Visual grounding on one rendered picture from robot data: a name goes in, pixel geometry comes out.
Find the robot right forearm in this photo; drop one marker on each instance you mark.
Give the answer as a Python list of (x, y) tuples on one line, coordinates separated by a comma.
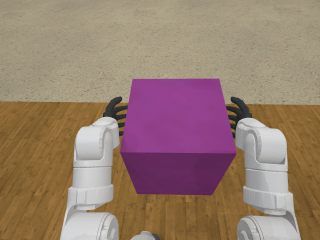
[(266, 162)]

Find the robot left upper arm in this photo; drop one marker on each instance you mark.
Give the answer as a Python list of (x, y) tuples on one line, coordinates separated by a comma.
[(91, 226)]

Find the robot left forearm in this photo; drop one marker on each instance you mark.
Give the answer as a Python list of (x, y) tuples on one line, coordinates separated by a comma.
[(92, 173)]

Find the carton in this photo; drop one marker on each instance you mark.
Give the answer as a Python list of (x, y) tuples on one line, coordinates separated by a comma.
[(177, 138)]

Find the robot right upper arm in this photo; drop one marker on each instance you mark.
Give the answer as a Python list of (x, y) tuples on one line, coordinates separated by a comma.
[(254, 227)]

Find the left robot hand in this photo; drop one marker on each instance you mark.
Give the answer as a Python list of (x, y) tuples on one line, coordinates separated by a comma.
[(111, 111)]

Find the right robot hand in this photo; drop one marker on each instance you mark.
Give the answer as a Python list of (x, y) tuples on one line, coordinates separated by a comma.
[(242, 112)]

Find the robot left shin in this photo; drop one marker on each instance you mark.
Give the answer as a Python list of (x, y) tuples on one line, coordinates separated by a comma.
[(146, 233)]

